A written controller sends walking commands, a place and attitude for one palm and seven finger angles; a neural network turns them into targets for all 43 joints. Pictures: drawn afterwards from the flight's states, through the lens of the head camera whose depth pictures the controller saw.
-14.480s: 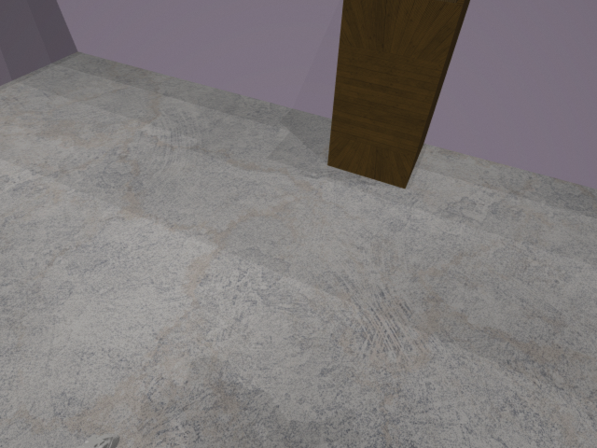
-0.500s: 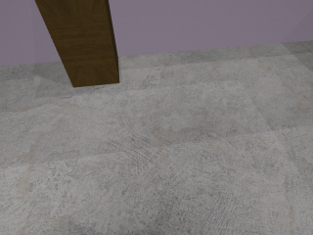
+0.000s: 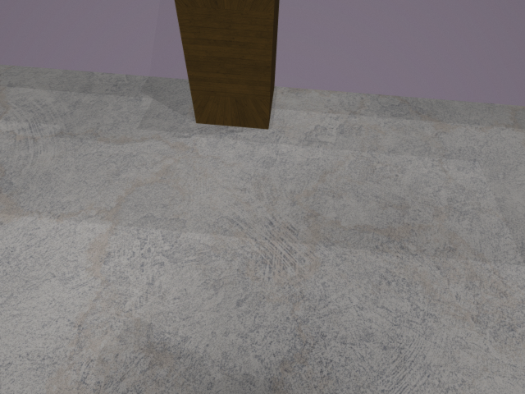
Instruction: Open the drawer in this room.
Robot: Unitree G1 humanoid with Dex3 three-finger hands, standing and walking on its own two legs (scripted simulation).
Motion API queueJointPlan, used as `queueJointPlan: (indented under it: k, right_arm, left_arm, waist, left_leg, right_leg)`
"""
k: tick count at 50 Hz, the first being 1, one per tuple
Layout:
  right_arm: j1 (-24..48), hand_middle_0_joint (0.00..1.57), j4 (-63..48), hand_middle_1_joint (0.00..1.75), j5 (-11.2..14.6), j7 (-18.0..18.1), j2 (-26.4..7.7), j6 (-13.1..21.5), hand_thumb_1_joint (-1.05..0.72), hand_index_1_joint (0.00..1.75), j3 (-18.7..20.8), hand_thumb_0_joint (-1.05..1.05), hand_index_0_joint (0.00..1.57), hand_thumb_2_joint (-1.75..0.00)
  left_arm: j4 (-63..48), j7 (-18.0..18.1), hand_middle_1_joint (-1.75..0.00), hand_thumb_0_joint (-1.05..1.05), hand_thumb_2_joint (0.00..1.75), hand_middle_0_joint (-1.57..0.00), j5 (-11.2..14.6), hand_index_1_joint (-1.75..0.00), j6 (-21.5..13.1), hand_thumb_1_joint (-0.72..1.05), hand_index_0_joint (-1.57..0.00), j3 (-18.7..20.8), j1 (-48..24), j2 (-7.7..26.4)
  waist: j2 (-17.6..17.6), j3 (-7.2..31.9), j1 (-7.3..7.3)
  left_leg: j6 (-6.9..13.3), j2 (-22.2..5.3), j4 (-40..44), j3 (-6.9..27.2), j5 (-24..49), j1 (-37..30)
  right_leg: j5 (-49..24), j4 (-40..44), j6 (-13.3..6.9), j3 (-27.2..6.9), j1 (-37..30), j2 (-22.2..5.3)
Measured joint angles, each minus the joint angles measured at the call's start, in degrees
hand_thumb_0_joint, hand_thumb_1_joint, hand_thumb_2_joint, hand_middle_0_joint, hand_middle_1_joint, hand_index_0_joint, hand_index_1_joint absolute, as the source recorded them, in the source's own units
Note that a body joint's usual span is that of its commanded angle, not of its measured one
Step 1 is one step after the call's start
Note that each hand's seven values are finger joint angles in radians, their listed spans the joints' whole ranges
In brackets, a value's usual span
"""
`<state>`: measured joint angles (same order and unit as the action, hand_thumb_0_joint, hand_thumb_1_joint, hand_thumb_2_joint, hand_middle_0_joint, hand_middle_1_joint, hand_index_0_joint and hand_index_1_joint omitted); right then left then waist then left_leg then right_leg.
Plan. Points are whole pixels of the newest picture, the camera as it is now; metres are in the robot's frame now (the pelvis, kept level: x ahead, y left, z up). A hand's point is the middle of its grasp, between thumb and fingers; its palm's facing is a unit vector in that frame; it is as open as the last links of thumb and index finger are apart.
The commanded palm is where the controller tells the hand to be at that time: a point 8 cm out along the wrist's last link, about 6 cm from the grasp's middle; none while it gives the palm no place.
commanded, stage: stand and wait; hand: left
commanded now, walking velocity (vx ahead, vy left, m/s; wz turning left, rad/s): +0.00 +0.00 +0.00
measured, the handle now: out of the picture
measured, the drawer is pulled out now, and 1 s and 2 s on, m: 0.00 0.00 0.00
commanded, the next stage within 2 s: turn or walk to find it in 0.14 s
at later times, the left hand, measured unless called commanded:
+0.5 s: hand out of the picture +0.00 +0.18 -0.15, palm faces +0.14 -0.96 -0.24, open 7.4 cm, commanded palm none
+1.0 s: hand out of the picture -0.05 +0.26 -0.15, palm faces +0.31 -0.92 -0.25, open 7.4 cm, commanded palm none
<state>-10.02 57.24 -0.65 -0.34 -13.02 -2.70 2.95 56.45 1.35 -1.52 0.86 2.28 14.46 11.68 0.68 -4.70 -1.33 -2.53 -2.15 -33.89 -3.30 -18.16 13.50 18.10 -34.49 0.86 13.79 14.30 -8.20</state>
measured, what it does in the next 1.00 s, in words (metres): steps on the spot, turning left: right foot, then left foot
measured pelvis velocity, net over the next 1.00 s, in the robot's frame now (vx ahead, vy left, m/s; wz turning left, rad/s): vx -0.07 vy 0.03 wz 0.30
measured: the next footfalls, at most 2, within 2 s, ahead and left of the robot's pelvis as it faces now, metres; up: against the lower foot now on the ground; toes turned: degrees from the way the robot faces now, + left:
right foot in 0.36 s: +0.02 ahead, -0.11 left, +0.00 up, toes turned -4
left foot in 0.74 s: -0.05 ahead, +0.15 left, +0.00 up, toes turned +17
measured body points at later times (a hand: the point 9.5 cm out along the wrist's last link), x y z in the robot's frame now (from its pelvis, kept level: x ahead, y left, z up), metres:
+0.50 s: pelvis -0.03 +0.00 +0.01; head -0.02 -0.02 +0.46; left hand -0.01 +0.23 -0.13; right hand +0.04 -0.24 -0.16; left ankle -0.06 +0.12 -0.67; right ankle -0.02 -0.11 -0.73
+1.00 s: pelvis -0.07 +0.03 +0.01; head -0.04 +0.05 +0.46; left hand -0.07 +0.31 -0.13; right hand +0.05 -0.18 -0.13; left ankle -0.09 +0.14 -0.73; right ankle -0.05 -0.11 -0.67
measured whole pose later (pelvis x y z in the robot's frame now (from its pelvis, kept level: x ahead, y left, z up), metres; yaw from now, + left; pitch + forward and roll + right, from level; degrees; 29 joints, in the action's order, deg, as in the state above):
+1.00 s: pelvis -0.07 +0.03 +0.01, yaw +17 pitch +0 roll +0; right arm -11.9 56.5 -1.3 0.3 -10.0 -1.1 2.3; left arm 55.3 0.8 -0.8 3.3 3.3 8.6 14.2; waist 1.0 -3.5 0.6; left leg 1.6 0.8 -25.9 -0.4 -12.3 13.9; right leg 25.0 -55.6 4.9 2.3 24.7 -4.1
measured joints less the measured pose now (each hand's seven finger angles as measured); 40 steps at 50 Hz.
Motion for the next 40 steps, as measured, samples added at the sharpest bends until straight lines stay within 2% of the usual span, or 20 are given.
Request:
queueJointPlan:
  k: [1, 2, 4, 8, 14, 17, 19, 21, 24, 27, 31, 35, 36, 37, 38, 40]
  right_arm:
    - [0.5, 0.20, 0.0, 0.30, -0.1, 0.1, 0.4, 0.7, -0.91, 0.30, -0.1, 0.01, 0.20, -0.90]
    - [1.2, 0.19, 0.0, 0.30, -0.2, 0.2, 1.1, 1.0, -0.91, 0.30, -0.3, 0.01, 0.20, -0.90]
    - [1.9, 0.20, -0.1, 0.30, -0.4, 0.7, 2.3, 1.8, -0.91, 0.30, -1.0, 0.01, 0.20, -0.90]
    - [2.6, 0.20, 0.8, 0.30, -0.4, 1.5, 3.8, 2.4, -0.90, 0.30, -2.0, 0.00, 0.20, -0.90]
    - [2.7, 0.20, 1.9, 0.30, -0.3, 1.5, 4.1, 2.3, -0.91, 0.30, -1.5, 0.00, 0.20, -0.90]
    - [2.0, 0.20, 2.3, 0.30, -0.2, 1.1, 3.7, 1.7, -0.91, 0.30, -1.1, 0.00, 0.20, -0.90]
    - [1.3, 0.20, 2.5, 0.30, 0.1, 0.9, 2.9, 1.3, -0.91, 0.30, -0.7, 0.00, 0.20, -0.90]
    - [0.2, 0.20, 2.6, 0.30, 0.1, 0.8, 2.1, 0.3, -0.91, 0.30, -0.1, 0.00, 0.20, -0.90]
    - [-0.8, 0.20, 2.7, 0.30, -0.1, 0.3, 1.2, -1.1, -0.91, 0.30, 0.7, 0.00, 0.20, -0.90]
    - [-1.6, 0.20, 2.4, 0.30, -0.1, 0.0, 0.6, -1.4, -0.91, 0.30, 1.3, 0.01, 0.20, -0.90]
    - [-2.3, 0.20, 2.0, 0.30, -0.1, -0.2, 0.4, -1.5, -0.91, 0.30, 1.3, 0.01, 0.20, -0.90]
    - [-2.0, 0.20, 1.1, 0.30, 0.0, -0.3, 0.6, -0.8, -0.91, 0.30, 0.8, 0.01, 0.20, -0.90]
    - [-2.1, 0.20, 0.7, 0.30, 0.0, -0.3, 0.6, -0.3, -0.91, 0.30, 0.7, 0.01, 0.20, -0.90]
    - [-2.2, 0.20, 0.3, 0.30, -0.1, -0.4, 0.6, 0.2, -0.91, 0.30, 0.6, 0.01, 0.20, -0.90]
    - [-1.8, 0.20, 0.1, 0.30, -0.3, -0.3, 1.1, 0.5, -0.91, 0.30, 0.6, 0.01, 0.20, -0.90]
    - [-1.6, 0.20, -0.4, 0.30, -0.5, 0.0, 2.0, 1.1, -0.91, 0.30, 0.2, 0.01, 0.20, -0.90]
  left_arm:
    - [0.6, 0.0, -0.30, 0.00, 0.89, -0.20, 0.3, -0.30, 0.4, 0.90, -0.20, 0.2, 0.4, 0.5]
    - [1.3, 0.1, -0.30, 0.00, 0.89, -0.20, 0.4, -0.30, 0.9, 0.90, -0.20, 0.3, 0.5, 1.3]
    - [2.9, 0.5, -0.30, 0.00, 0.89, -0.20, 0.6, -0.30, 2.2, 0.90, -0.20, 0.4, 0.7, 2.1]
    - [5.1, 0.1, -0.30, 0.00, 0.89, -0.20, 0.7, -0.30, 2.6, 0.91, -0.20, 0.1, 0.3, 2.1]
    - [5.2, -0.1, -0.30, 0.00, 0.89, -0.20, 0.8, -0.30, 1.8, 0.91, -0.20, -0.8, -0.7, 0.2]
    - [4.4, 0.0, -0.30, 0.00, 0.89, -0.20, 0.8, -0.30, 1.0, 0.91, -0.20, -1.0, -1.2, -0.6]
    - [3.9, 0.1, -0.30, 0.00, 0.89, -0.20, 0.5, -0.30, 0.2, 0.91, -0.20, -1.1, -1.5, -1.6]
    - [2.9, 0.0, -0.30, 0.00, 0.89, -0.20, 0.2, -0.30, -0.3, 0.91, -0.20, -1.1, -1.5, -2.5]
    - [1.4, 0.1, -0.30, 0.00, 0.89, -0.20, 0.1, -0.30, -0.5, 0.90, -0.20, -0.9, -1.2, -3.2]
    - [1.0, 0.3, -0.30, 0.00, 0.89, -0.20, -0.2, -0.30, -0.2, 0.91, -0.20, -0.7, -1.1, -3.1]
    - [0.4, 0.1, -0.30, 0.00, 0.89, -0.20, -0.5, -0.30, 0.0, 0.91, -0.20, -0.3, -1.5, -1.9]
    - [-0.1, -0.1, -0.30, 0.00, 0.89, -0.20, -0.4, -0.30, 0.2, 0.90, -0.20, 0.3, -2.0, 0.0]
    - [-0.2, -0.2, -0.30, 0.00, 0.89, -0.20, -0.2, -0.30, 0.4, 0.90, -0.20, 0.5, -1.9, 0.4]
    - [-0.4, -0.2, -0.30, 0.00, 0.89, -0.20, 0.1, -0.30, 0.7, 0.90, -0.20, 0.7, -1.8, 1.0]
    - [-0.4, -0.2, -0.30, 0.00, 0.89, -0.20, 0.3, -0.30, 1.3, 0.90, -0.20, 1.0, -2.0, 1.7]
    - [0.2, 0.0, -0.30, 0.00, 0.89, -0.20, 0.3, -0.30, 2.8, 0.90, -0.20, 1.4, -2.4, 2.7]
  waist:
    - [0.5, 0.1, -0.16]
    - [1.7, -0.2, -0.69]
    - [2.6, -0.1, -0.98]
    - [1.8, 0.7, -0.96]
    - [0.3, 1.6, -0.15]
    - [-0.2, 2.0, 0.29]
    - [-1.6, 1.9, 0.64]
    - [-2.6, 2.1, 0.95]
    - [-2.4, 1.9, 0.70]
    - [-1.9, 1.3, 1.20]
    - [-0.5, 0.6, 1.29]
    - [0.9, -0.1, 1.10]
    - [0.9, 0.0, 1.22]
    - [1.3, 0.2, 1.28]
    - [2.3, -0.1, 1.03]
    - [2.8, 0.0, 1.12]
  left_leg:
    - [0.9, 0.3, 1.6, -0.3, -0.1, -0.7]
    - [1.9, 0.8, 0.9, -1.0, -0.7, -0.7]
    - [3.1, 1.1, 1.1, -1.5, -0.9, -1.3]
    - [3.8, 1.3, 5.4, -1.1, 1.9, -3.4]
    - [3.8, 2.1, 8.1, -0.5, 4.2, -3.7]
    - [3.2, 2.6, 6.4, 0.1, 3.9, -2.1]
    - [2.6, 2.2, 3.4, 1.2, 2.9, -0.3]
    - [2.0, 2.5, -4.0, 2.6, -3.7, 2.9]
    - [1.6, 2.8, -19.6, 3.2, -7.3, 8.5]
    - [0.6, 1.7, -25.6, 2.7, -6.8, 10.5]
    - [-0.2, 0.2, -20.5, 1.2, -7.9, 8.7]
    - [-0.2, -0.2, -8.4, -0.5, -5.5, 4.1]
    - [0.0, -0.3, -3.6, -0.8, -2.4, 2.3]
    - [1.7, 0.1, -1.0, -0.8, -0.3, 1.6]
    - [2.9, 0.7, -1.7, -1.1, -0.4, 2.1]
    - [3.9, 1.1, -2.0, -1.1, -0.9, 2.5]
  right_leg:
    - [0.7, -1.8, 0.5, -0.2, 0.9, -0.5]
    - [4.0, -4.3, 1.0, -1.9, 1.8, -0.6]
    - [10.0, -10.5, 1.8, -6.0, 3.8, 0.8]
    - [9.4, -17.1, 2.3, -9.8, 5.5, 3.0]
    - [7.8, -9.1, 3.0, -10.1, 2.4, 3.4]
    - [2.5, -0.8, 3.0, -9.3, -0.7, 3.8]
    - [-1.1, 2.5, 0.3, -8.0, -2.0, 4.5]
    - [-0.6, 2.0, -1.4, -6.5, -1.8, 4.4]
    - [-1.1, 3.1, -1.8, -5.2, -2.0, 3.5]
    - [-2.0, 4.1, -1.6, -3.9, -2.2, 2.7]
    - [-2.4, 3.8, -1.0, -2.3, -1.4, 1.2]
    - [-1.6, 1.0, 0.3, -0.8, 0.5, -0.7]
    - [-1.0, -0.6, 0.8, -0.3, 1.3, -1.1]
    - [-0.1, -2.8, 1.3, -0.2, 2.6, -1.8]
    - [4.0, -6.4, 1.9, -1.9, 4.3, -2.1]
    - [9.7, -15.3, 2.6, -6.1, 7.9, -0.3]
